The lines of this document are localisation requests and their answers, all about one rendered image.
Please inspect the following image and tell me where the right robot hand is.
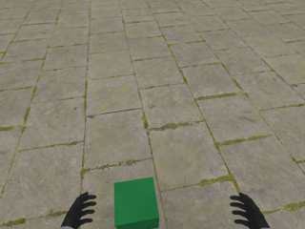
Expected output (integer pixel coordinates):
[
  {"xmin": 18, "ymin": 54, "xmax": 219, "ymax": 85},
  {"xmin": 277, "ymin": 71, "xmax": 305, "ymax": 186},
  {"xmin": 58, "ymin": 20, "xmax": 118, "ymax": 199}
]
[{"xmin": 230, "ymin": 193, "xmax": 270, "ymax": 229}]

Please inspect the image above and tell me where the carton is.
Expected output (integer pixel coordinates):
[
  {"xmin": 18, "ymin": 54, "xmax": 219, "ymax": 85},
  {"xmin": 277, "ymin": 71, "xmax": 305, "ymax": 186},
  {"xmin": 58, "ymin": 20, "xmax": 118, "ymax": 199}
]
[{"xmin": 113, "ymin": 177, "xmax": 159, "ymax": 229}]

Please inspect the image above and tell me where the left robot hand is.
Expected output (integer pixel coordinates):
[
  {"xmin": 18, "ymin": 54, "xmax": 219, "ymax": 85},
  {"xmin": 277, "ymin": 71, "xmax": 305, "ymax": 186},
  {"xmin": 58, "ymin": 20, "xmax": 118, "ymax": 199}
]
[{"xmin": 61, "ymin": 192, "xmax": 96, "ymax": 229}]

